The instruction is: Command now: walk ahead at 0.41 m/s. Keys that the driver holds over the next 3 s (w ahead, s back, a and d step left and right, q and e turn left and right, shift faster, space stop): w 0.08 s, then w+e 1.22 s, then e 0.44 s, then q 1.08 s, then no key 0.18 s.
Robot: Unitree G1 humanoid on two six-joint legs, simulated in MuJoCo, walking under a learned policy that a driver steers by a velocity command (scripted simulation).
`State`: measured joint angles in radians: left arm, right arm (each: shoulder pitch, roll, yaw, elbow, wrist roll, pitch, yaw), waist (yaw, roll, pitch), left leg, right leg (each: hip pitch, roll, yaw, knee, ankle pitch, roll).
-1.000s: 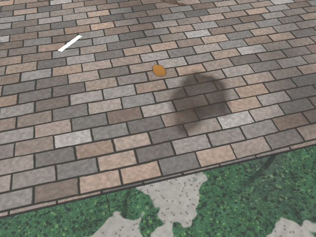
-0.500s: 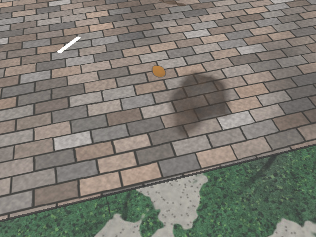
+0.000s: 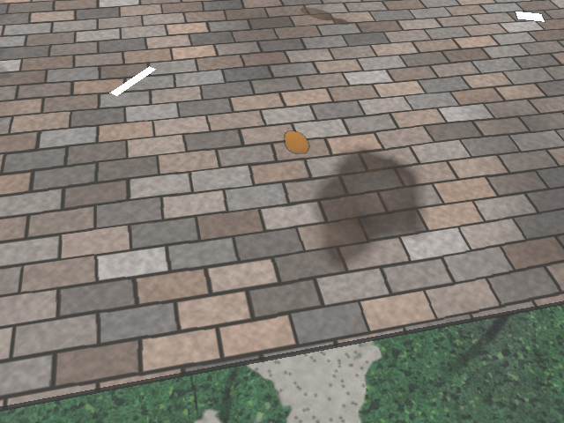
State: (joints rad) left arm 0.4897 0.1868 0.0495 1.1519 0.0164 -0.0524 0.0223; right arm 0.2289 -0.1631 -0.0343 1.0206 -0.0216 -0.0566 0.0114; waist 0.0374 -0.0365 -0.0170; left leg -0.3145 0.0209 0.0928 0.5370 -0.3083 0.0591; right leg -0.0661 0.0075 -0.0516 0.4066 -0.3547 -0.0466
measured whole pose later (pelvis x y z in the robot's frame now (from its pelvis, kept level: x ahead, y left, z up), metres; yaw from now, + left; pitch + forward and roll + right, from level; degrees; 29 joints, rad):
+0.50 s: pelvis +0.25 +0.00 -0.02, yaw -10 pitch +1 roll +0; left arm 0.05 0.17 0.05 0.91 0.03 -0.05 -0.03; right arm 0.49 -0.14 -0.03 1.10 -0.02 -0.10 -0.04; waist -0.01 -0.01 0.07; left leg 0.10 0.02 0.27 0.54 -0.47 0.02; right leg -0.46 0.07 -0.16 0.56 -0.14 -0.20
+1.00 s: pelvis +0.53 -0.05 -0.01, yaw -28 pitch +3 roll +0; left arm 0.48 0.24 0.07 0.94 0.02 -0.06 0.02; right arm -0.04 -0.22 -0.02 0.72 -0.03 -0.05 0.03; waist 0.12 0.03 0.04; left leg -0.59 0.02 -0.01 0.59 -0.06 -0.01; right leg 0.06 0.13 0.21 0.31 -0.38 -0.12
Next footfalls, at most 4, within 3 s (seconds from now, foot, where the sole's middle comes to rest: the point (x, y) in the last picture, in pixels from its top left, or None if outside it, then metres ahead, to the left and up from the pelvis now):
0.50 right None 0.40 -0.06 -0.77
1.04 left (304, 333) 0.77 -0.04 -0.77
1.56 right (417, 322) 0.82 -0.34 -0.77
2.10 left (355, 290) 0.92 -0.18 -0.77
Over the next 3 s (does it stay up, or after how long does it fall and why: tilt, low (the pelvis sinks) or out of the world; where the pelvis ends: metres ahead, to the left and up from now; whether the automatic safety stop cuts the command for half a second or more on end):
stays up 0.81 -0.22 0.00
